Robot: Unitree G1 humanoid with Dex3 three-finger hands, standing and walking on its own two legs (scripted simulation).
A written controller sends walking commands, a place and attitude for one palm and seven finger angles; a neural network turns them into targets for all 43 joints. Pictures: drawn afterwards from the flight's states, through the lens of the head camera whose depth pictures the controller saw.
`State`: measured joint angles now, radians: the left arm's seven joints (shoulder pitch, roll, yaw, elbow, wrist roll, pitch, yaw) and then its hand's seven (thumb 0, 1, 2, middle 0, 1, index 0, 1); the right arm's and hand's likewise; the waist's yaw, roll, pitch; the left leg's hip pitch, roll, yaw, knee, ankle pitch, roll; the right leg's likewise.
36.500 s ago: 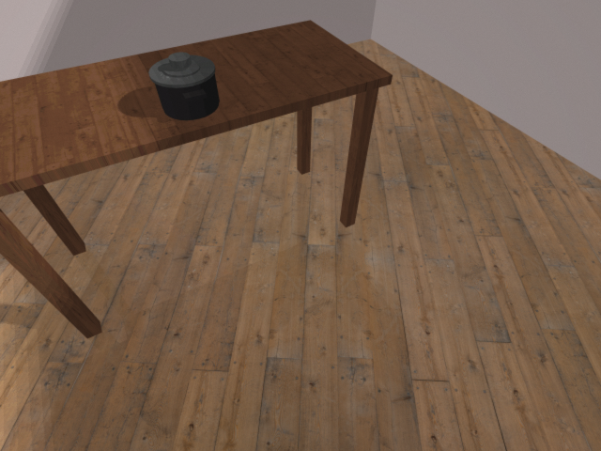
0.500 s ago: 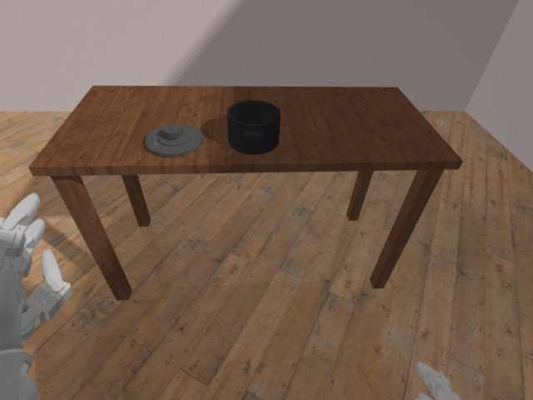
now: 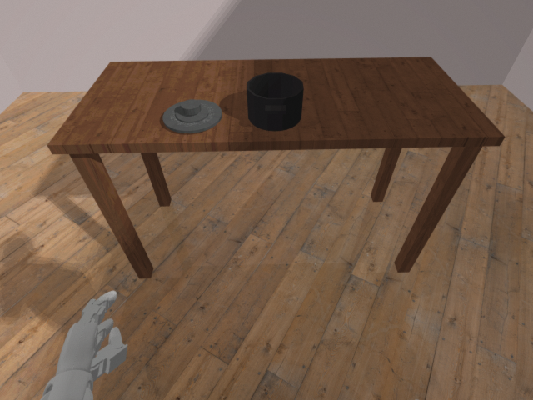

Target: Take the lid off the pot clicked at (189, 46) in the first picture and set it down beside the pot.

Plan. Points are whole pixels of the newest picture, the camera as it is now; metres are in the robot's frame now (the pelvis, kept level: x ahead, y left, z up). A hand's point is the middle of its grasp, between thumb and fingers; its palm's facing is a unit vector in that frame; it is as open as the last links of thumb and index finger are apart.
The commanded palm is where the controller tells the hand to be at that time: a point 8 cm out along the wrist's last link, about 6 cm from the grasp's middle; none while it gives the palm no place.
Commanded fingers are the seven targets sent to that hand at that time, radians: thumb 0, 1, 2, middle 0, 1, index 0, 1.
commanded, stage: let the arm hang, fingers relaxed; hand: left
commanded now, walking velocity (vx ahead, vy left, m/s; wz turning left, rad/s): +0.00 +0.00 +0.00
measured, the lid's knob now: (191, 107) +0.85 +0.21 +0.02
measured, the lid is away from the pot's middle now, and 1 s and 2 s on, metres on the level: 0.23 0.23 0.23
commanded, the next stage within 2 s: look to check the result in 1.00 s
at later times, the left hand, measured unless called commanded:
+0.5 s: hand out of the picture +0.13 +0.16 -0.14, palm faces +0.02 -0.97 -0.26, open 7.3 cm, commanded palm none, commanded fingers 0.00 0.90 0.90 -0.20 -0.30 -0.20 -0.30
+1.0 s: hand out of the picture +0.17 +0.14 -0.14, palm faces -0.02 -0.98 -0.21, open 7.4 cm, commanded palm none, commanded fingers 0.00 0.90 0.90 -0.20 -0.30 -0.20 -0.30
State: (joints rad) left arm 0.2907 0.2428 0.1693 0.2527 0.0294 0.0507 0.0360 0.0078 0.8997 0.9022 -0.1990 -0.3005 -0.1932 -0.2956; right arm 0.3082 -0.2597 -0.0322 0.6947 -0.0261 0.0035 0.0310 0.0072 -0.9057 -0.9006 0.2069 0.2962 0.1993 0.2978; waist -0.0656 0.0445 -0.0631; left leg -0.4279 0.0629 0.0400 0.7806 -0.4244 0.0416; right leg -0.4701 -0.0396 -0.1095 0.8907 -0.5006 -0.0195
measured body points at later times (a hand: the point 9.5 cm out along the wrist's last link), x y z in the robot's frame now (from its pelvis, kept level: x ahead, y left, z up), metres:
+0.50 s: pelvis +0.09 -0.04 +0.03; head +0.13 -0.04 +0.48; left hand +0.13 +0.21 -0.12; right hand +0.15 -0.27 -0.12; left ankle +0.05 +0.07 -0.70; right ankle +0.04 -0.14 -0.70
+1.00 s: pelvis +0.10 -0.04 +0.03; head +0.14 -0.04 +0.48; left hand +0.17 +0.19 -0.12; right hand +0.09 -0.27 -0.12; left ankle +0.05 +0.07 -0.70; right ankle +0.04 -0.14 -0.70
